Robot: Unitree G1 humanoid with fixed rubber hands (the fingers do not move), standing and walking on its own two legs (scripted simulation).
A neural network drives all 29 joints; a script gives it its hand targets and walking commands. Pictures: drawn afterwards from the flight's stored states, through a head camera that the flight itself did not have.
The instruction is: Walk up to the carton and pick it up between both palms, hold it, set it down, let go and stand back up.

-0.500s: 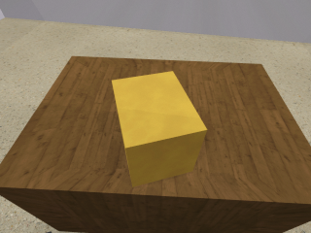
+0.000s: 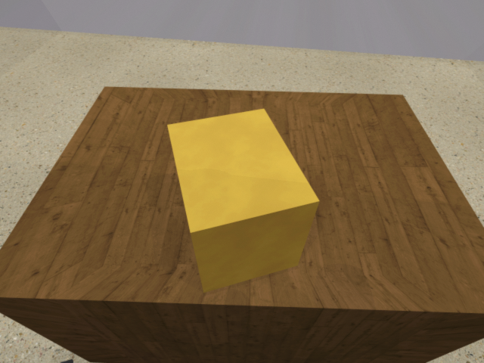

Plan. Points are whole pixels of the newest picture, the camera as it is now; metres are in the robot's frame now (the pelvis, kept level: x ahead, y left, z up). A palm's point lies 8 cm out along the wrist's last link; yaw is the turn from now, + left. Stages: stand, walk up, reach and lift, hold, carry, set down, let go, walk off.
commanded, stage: walk up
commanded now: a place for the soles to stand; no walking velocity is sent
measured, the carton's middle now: (234, 197) +0.45 +0.03 -0.02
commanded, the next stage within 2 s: reach and lift in 0.06 s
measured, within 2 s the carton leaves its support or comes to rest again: neither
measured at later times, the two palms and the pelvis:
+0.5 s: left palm (87, 345) +0.17 +0.26 -0.07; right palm out of the picture +0.15 -0.33 -0.07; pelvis +0.00 -0.02 -0.01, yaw +1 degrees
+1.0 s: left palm (98, 354) +0.16 +0.23 -0.06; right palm out of the picture +0.13 -0.29 -0.06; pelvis -0.01 -0.01 +0.00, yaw -2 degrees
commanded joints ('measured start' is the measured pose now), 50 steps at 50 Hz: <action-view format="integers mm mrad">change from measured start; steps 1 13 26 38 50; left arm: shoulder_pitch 2 -119 -226 -94 -45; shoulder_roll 175 56 32 -19 -130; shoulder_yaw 33 104 120 122 43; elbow -56 -557 -597 -612 -627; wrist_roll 3 130 84 23 8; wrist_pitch -9 526 395 254 99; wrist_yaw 5 -22 -9 24 102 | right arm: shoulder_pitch -16 -78 -81 31 2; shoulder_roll -173 -205 -75 -67 -118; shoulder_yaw -34 -108 -46 -64 -76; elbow -60 -118 -356 -465 -387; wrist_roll -2 31 14 32 98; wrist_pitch -8 -100 -101 -153 -241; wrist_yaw -6 81 97 92 169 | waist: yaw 3 -17 -10 8 33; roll -13 51 -72 -56 -8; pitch -28 -244 -7 -76 -41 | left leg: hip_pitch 8 89 -15 5 35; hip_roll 116 11 -35 -20 -8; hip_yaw -78 33 50 45 30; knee -60 258 74 18 -52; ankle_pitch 101 338 31 8 -6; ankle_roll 51 -73 5 9 -16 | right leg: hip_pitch -36 -51 -82 -82 -109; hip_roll -101 53 15 50 61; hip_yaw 68 -112 -17 -27 -22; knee -54 167 16 -40 -91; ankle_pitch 139 297 189 40 -45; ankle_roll -51 -63 -19 -25 -63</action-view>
